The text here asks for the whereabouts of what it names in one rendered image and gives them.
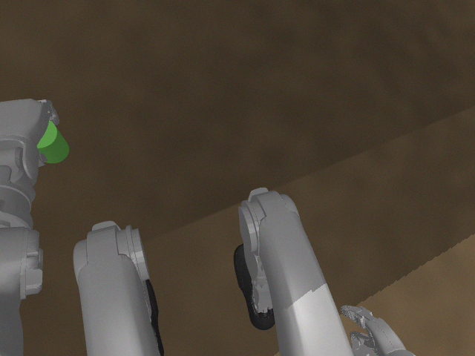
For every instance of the can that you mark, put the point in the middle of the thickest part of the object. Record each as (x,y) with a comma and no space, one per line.
(53,145)

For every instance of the right robot hand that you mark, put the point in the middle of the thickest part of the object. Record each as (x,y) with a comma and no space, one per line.
(380,339)

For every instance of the left robot arm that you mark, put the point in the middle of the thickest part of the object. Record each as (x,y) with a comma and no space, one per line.
(21,259)

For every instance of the left robot hand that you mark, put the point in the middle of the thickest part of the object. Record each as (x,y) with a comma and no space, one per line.
(27,118)

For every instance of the left robot foot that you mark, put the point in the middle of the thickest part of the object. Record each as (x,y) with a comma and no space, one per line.
(154,317)

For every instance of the right robot foot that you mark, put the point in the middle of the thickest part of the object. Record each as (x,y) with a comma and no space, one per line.
(262,321)

